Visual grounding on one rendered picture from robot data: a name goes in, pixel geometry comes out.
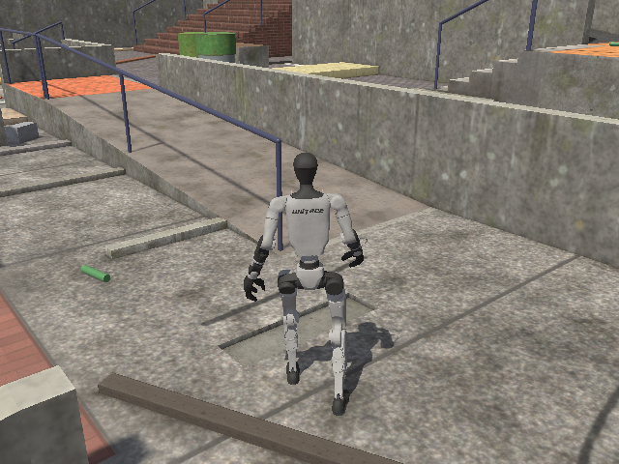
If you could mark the robot right upper arm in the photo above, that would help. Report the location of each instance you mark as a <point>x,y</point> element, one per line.
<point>337,203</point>

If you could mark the humanoid robot head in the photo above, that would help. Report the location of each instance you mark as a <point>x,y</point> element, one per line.
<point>305,166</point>

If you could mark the robot right hand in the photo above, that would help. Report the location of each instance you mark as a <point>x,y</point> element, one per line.
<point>358,261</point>

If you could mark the robot left thigh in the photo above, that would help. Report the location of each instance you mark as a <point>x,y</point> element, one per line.
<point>287,284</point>

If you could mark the robot right forearm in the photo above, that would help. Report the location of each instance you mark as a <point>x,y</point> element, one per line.
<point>355,248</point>

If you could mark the robot left forearm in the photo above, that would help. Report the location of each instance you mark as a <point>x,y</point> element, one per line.
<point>258,260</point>

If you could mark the robot left hand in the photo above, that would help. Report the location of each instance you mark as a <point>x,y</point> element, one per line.
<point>248,287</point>

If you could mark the robot left upper arm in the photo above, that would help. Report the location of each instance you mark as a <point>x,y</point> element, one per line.
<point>276,206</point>

